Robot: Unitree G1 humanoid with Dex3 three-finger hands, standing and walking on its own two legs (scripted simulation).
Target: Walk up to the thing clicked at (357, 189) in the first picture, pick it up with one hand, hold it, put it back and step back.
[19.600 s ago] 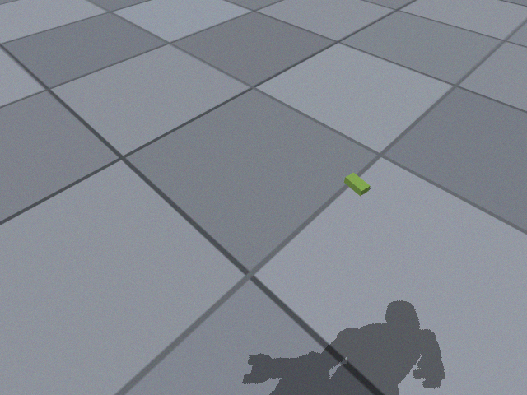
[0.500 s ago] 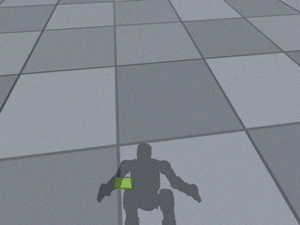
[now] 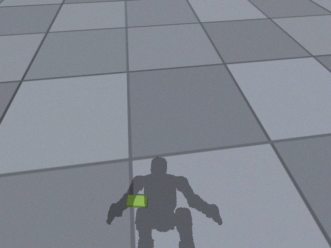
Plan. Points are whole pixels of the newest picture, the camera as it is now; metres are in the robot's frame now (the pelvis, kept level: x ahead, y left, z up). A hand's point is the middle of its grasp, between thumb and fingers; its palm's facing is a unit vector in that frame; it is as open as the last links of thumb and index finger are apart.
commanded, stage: stand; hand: left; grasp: from above
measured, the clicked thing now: (137, 201) +0.48 +0.20 -0.76
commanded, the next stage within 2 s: rise first in 0.58 s
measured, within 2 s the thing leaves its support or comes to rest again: neither
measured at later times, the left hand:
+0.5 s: hand out of the picture +0.06 +0.26 -0.16, palm faces -0.02 -0.94 -0.34, open 7.4 cm
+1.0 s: hand (83, 244) +0.16 +0.25 -0.17, palm faces -0.04 -0.93 -0.35, open 9.9 cm
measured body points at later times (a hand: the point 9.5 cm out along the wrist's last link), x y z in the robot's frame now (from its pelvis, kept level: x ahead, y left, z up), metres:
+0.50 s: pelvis +0.00 +0.00 +0.00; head +0.01 +0.00 +0.45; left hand +0.06 +0.30 -0.14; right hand +0.07 -0.30 -0.13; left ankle +0.00 +0.12 -0.75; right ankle -0.01 -0.12 -0.75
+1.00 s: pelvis -0.01 +0.00 -0.03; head +0.05 +0.01 +0.42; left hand +0.16 +0.30 -0.15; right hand +0.10 -0.27 -0.14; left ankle +0.00 +0.12 -0.75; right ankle -0.01 -0.12 -0.75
